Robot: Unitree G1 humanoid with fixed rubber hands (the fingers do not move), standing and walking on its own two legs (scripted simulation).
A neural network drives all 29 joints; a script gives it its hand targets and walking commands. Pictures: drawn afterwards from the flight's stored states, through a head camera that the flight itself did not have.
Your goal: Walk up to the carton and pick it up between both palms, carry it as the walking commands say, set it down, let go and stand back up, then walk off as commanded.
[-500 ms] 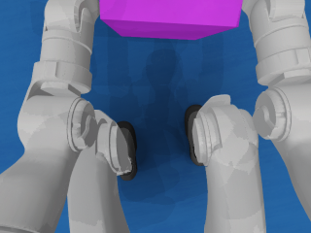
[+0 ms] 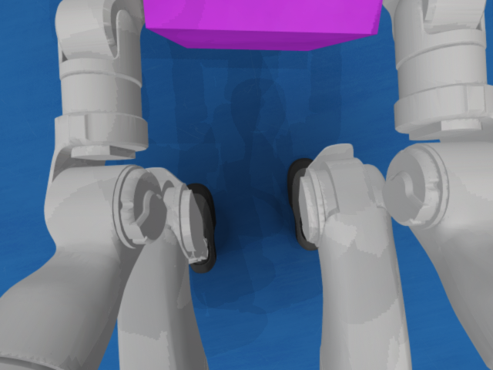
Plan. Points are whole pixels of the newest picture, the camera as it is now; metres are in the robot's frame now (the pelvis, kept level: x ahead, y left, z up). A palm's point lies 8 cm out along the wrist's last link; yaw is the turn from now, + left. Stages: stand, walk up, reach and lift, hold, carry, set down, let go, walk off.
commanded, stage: reach and lift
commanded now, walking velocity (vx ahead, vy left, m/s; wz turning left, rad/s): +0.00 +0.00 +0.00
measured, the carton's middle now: out of the picture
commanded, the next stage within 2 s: none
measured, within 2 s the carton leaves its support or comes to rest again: neither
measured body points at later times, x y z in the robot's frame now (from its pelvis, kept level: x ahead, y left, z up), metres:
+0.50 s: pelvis -0.02 +0.00 +0.05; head +0.34 -0.04 +0.31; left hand +0.57 +0.08 -0.06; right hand +0.54 -0.21 -0.06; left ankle +0.11 +0.12 -0.36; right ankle +0.13 -0.13 -0.36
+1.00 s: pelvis -0.03 +0.01 +0.10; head +0.32 -0.03 +0.38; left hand +0.55 +0.09 +0.01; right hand +0.52 -0.20 +0.01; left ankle +0.11 +0.12 -0.36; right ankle +0.13 -0.13 -0.36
